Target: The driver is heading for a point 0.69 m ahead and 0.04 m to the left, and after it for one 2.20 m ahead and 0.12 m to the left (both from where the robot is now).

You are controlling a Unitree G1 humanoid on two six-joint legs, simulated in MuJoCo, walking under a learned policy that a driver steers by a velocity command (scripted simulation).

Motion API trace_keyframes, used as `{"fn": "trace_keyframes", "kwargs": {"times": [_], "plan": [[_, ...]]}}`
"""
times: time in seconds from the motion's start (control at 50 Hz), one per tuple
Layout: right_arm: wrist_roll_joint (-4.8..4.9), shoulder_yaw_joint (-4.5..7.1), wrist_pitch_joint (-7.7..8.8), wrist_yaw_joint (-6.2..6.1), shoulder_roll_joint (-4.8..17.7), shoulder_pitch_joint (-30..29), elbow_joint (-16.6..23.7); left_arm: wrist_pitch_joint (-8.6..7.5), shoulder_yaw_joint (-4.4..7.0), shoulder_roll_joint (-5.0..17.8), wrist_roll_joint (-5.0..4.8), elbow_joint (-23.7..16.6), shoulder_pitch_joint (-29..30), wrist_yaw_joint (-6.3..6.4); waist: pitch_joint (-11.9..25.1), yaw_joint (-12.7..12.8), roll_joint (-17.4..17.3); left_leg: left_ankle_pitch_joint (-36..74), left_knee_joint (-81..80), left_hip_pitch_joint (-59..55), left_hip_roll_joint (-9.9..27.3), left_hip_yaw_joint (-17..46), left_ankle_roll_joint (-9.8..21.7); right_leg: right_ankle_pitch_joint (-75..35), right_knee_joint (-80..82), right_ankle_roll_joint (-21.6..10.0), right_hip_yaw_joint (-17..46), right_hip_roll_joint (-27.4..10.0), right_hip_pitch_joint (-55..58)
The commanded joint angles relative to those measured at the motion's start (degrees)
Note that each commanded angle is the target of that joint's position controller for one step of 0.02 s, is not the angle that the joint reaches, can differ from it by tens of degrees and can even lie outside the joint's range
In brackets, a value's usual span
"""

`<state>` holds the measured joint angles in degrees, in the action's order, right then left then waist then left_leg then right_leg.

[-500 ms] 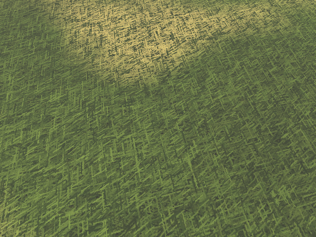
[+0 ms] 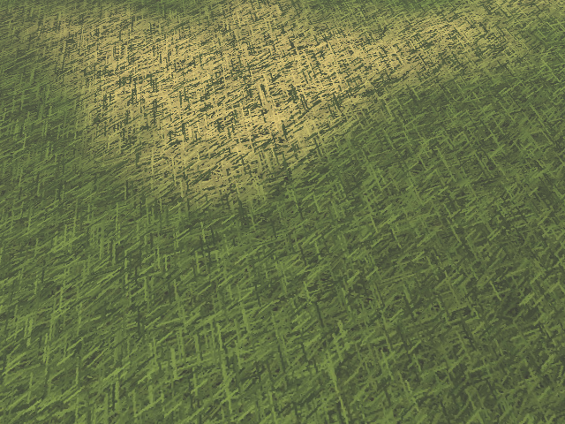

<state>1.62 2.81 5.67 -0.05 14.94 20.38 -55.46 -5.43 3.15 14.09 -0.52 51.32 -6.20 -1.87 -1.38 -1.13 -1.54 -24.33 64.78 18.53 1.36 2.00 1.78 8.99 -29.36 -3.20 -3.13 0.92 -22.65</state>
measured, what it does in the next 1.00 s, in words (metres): walks ahead: left foot, then right foot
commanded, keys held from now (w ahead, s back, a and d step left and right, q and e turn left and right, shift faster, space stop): w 0.84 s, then no key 0.16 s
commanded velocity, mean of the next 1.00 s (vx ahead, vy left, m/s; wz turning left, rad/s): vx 0.48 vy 0.00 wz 0.00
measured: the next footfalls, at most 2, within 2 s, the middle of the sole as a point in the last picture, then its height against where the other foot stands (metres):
left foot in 0.46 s outside the picture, level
right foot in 0.98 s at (339, 322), level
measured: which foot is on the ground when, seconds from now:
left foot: up 0.00-0.44, down 0.46-1.00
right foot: down 0.00-0.48, up 0.50-0.96, down 0.98-1.00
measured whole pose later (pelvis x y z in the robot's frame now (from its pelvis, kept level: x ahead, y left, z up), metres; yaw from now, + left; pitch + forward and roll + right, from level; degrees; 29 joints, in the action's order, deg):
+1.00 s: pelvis +0.54 +0.01 -0.01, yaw +0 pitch +2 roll +2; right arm 0.3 3.6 3.2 -0.9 15.4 20.6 -56.1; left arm -5.5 3.0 13.9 0.6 49.5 -2.2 -1.7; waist -1.0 -3.1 1.0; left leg -24.5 25.1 0.6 -0.3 -2.9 -0.5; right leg -1.0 -27.8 -2.6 -0.7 -2.2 -28.2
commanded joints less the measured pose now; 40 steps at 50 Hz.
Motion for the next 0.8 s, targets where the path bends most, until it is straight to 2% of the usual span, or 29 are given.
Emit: {"fn": "trace_keyframes", "kwargs": {"times": [0.02,0.06,0.1,0.16,0.24,0.3,0.34,0.38,0.4,0.42,0.44,0.46,0.48,0.5,0.52,0.54,0.56,0.58,0.6,0.64,0.68,0.72,0.8], "plan": [[-0.39,1.99,1.06,-0.72,6.68,-3.03,5.35,-0.24,0.86,5.18,0.71,-0.87,-4.79,-0.07,3.75,2.11,5.83,6.98,4.08,19.8,6.81,1.96,0.75,-1.52,17.42,-9.35,19.53,-15.08,17.62],[-0.61,1.77,-0.37,-0.87,3.88,-0.88,4.95,-0.52,0.86,5.11,0.83,0.03,-5.24,-0.15,2.68,0.38,6.95,9.43,1.08,15.8,7.62,1.48,0.21,-4.47,20.36,-9.69,15.48,-13.41,12.51],[-0.92,1.91,-1.06,-1.11,3.72,-2.9,5.97,-0.88,1.22,6.74,0.77,1.09,-7.28,0.4,1.09,0.15,5.89,13.0,-2.69,18.04,7.95,0.99,-0.88,-9.07,21.9,-10.49,12.85,-13.24,11.71],[-1.3,1.92,-1.04,-1.01,3.54,-9.15,8.2,-0.55,1.39,7.87,0.63,2.07,-10.23,1.44,-0.18,1.52,4.51,21.27,-12.22,22.65,7.95,0.75,-2.01,-13.63,22.43,-9.9,10.43,-12.99,14.57],[-0.89,1.12,-0.56,-0.03,2.08,-17.15,10.46,-0.05,1.27,8.46,0.05,3.0,-13.79,1.96,-1.85,4.09,4.58,30.12,-25.49,20.74,5.77,-1.31,-1.73,-12.16,23.03,-8.06,7.04,-11.5,16.58],[-0.44,0.65,-0.23,0.98,2.08,-22.29,12.35,0.57,1.38,8.98,-0.31,4.35,-17.22,2.06,-3.51,5.92,4.38,29.72,-30.91,21.49,4.53,-1.99,-1.28,-11.12,21.8,-8.07,7.06,-13.1,21.39],[-0.27,0.48,0.09,1.76,2.35,-24.74,13.76,1.21,1.57,9.25,-0.44,5.15,-18.7,2.21,-4.25,6.23,4.58,27.11,-33.35,22.33,3.98,-1.84,-0.42,-12.5,19.82,-7.81,7.47,-14.9,25.35],[-0.22,0.63,0.42,2.4,3.33,-24.58,14.45,1.69,1.9,9.85,-0.61,5.4,-18.45,2.44,-3.74,5.04,5.33,23.25,-35.13,20.3,3.17,-2.03,0.98,-16.61,17.18,-7.01,7.76,-16.34,28.1],[-0.23,0.96,0.54,2.51,4.3,-22.71,14.2,1.89,2.08,10.32,-0.63,5.26,-17.65,2.5,-2.52,3.68,6.01,21.32,-35.76,16.71,2.19,-2.7,1.77,-21.68,15.05,-6.41,7.54,-16.45,28.67],[-0.36,1.65,0.65,2.45,5.77,-18.81,13.33,2.1,2.24,10.89,-0.61,4.93,-16.34,2.53,0.13,1.21,6.8,20.16,-36.29,10.15,0.32,-4.24,2.82,-31.05,10.53,-5.65,6.66,-15.71,28.55],[-0.55,2.95,0.63,2.14,8.0,-10.33,10.74,2.42,1.95,10.16,-0.43,4.59,-15.32,2.52,5.26,-3.07,6.14,21.23,-37.17,-1.46,-1.51,-5.67,4.44,-37.84,0.78,-4.27,4.51,-12.94,26.35],[-1.21,4.17,0.54,1.59,11.6,0.38,8.24,2.37,1.12,8.41,0.32,3.39,-15.24,2.53,13.33,-6.86,2.57,24.34,-34.47,-19.5,5.23,1.51,7.61,-28.47,-14.79,-2.33,2.22,-9.85,15.55],[-1.81,5.41,0.2,1.59,16.73,6.32,6.67,1.13,-1.05,1.17,0.38,2.97,-22.19,1.94,22.15,-4.76,-11.6,13.54,-38.94,-41.51,19.52,28.54,16.89,1.01,-37.88,1.82,0.8,0.72,-8.37],[-1.47,3.82,0.11,1.73,11.87,6.35,6.81,-0.35,-0.5,3.9,-0.33,3.79,-20.35,1.54,24.29,-5.56,-11.03,10.51,-46.05,-42.25,21.34,39.41,16.65,23.27,-45.27,1.18,9.57,1.19,-15.29],[-1.18,2.91,0.22,1.66,9.56,1.47,7.41,-1.14,0.72,8.31,-1.9,1.97,-15.17,1.28,15.28,-4.62,-8.24,10.22,-46.76,-34.83,19.65,31.26,13.69,20.78,-48.07,0.19,9.59,-2.11,-19.88],[-1.25,2.34,0.18,1.6,8.06,-3.68,8.66,-1.36,0.69,8.3,-2.13,1.09,-11.59,1.53,9.56,-2.95,-3.81,14.57,-48.12,-25.52,17.49,23.52,12.17,15.51,-45.89,-0.07,7.75,-5.24,-19.06],[-1.65,1.89,0.23,1.84,6.49,-7.06,8.96,-1.07,0.97,7.69,-1.34,0.88,-9.88,1.9,5.41,-1.18,-1.33,18.75,-50.23,-17.34,15.1,17.95,11.4,11.85,-42.05,0.13,6.87,-7.13,-16.85],[-2.12,1.48,0.53,2.01,5.21,-8.76,9.0,-0.21,1.29,6.91,-0.9,1.25,-11.12,2.16,4.25,0.98,-2.83,20.58,-52.13,-12.21,13.13,13.97,10.53,9.3,-39.01,0.13,7.27,-8.91,-12.89],[-2.2,1.42,0.68,2.18,4.71,-9.24,8.74,0.67,1.21,5.6,-0.76,1.7,-12.41,2.22,3.83,1.99,-3.64,20.59,-53.95,-9.18,12.08,12.11,10.61,7.99,-37.29,0.41,7.17,-9.35,-10.23],[-2.05,1.68,0.99,1.93,5.8,-8.1,7.82,1.69,1.18,4.23,-0.5,1.76,-12.56,2.36,2.59,2.77,-3.42,22.47,-56.4,-6.63,11.4,9.04,11.69,5.36,-34.29,1.29,6.46,-9.65,-10.15],[-2.09,2.03,0.96,1.19,7.17,-6.2,6.86,1.9,1.42,4.64,-0.03,0.28,-8.55,2.5,0.82,2.25,-2.45,23.47,-57.93,-7.42,11.59,7.55,12.16,0.27,-28.84,2.34,6.55,-10.13,-14.39],[-1.92,2.1,0.61,0.53,7.55,-4.32,6.0,1.69,1.52,4.58,0.3,-0.96,-4.61,2.35,-0.06,1.27,-1.95,23.61,-58.59,-9.27,11.28,6.01,11.54,-5.75,-22.38,3.04,6.47,-10.03,-17.02],[-1.27,2.26,0.19,-0.22,8.44,-1.4,4.45,1.09,0.94,3.32,0.05,-2.99,2.74,1.65,-1.65,-1.02,-2.12,22.6,-58.91,-10.86,9.9,2.08,9.82,-14.25,-9.79,3.36,4.47,-7.86,-15.19]]}}
Keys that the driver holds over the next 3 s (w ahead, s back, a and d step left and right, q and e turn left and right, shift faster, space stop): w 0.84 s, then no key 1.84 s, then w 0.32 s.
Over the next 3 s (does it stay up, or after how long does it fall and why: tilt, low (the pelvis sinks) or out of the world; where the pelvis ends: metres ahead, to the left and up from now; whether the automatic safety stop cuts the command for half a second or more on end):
stays up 0.71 0.04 0.00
